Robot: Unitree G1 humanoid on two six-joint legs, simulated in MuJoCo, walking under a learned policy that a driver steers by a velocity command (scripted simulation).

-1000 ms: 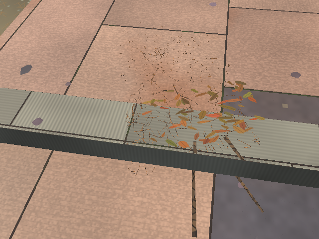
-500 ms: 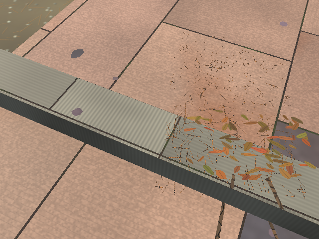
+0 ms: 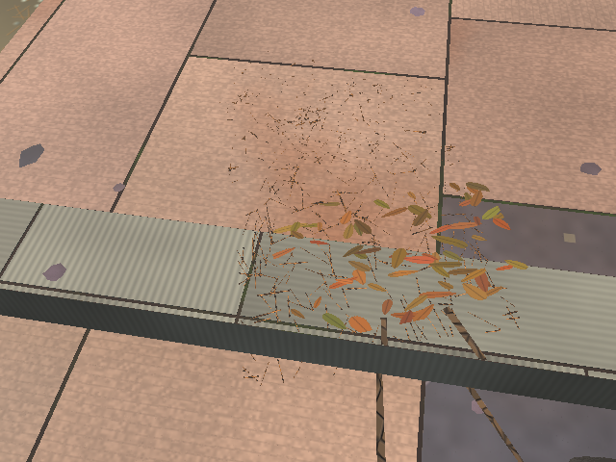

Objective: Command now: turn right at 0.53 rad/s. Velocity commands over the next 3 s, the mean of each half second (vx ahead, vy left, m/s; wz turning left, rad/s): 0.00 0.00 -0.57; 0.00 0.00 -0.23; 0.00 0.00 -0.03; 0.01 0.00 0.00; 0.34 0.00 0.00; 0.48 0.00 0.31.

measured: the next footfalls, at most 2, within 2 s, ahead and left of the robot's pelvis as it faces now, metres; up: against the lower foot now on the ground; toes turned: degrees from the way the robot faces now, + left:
left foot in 0.08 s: +0.06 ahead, +0.13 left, +0.00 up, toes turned -7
right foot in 0.50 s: +0.01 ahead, -0.14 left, +0.00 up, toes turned -20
